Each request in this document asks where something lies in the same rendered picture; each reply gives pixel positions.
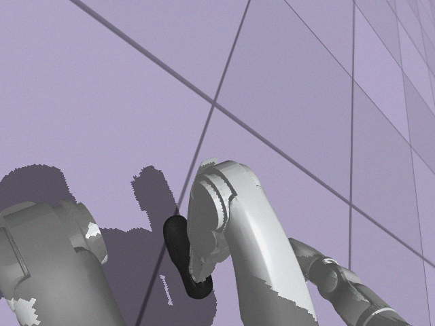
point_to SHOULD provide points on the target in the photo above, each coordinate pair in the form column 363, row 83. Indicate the right robot arm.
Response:
column 354, row 302

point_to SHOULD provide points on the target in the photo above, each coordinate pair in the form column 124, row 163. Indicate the right robot foot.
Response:
column 178, row 246

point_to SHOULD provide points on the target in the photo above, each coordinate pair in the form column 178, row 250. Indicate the right robot hand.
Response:
column 305, row 255

